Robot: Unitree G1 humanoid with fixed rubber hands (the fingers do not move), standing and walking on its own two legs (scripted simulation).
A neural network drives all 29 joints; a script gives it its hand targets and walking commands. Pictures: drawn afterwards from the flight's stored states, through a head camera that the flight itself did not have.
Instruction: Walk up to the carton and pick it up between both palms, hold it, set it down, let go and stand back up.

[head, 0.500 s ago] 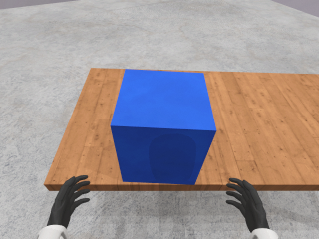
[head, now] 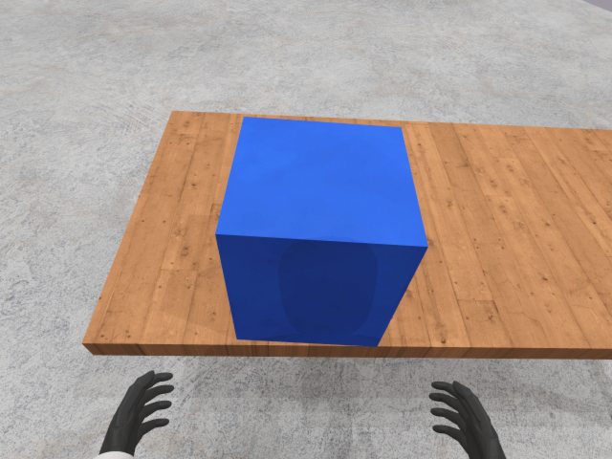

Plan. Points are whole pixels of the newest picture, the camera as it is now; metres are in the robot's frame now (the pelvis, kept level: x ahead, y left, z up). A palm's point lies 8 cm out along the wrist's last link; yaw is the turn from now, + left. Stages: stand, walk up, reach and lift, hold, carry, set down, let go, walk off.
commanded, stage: set down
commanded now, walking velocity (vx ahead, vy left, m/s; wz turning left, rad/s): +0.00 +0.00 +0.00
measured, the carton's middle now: (314, 239) +0.40 +0.01 +0.06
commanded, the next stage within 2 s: let go in 0.28 s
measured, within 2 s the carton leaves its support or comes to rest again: neither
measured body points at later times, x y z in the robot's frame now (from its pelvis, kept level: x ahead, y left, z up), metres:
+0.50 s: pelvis -0.01 -0.01 +0.00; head -0.01 +0.01 +0.45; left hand +0.15 +0.23 -0.09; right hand +0.16 -0.23 -0.08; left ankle -0.01 +0.11 -0.75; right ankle -0.01 -0.11 -0.75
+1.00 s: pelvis -0.01 -0.02 -0.01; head +0.00 -0.02 +0.44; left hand +0.09 +0.23 -0.13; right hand +0.09 -0.26 -0.14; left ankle -0.01 +0.11 -0.75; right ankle -0.01 -0.11 -0.75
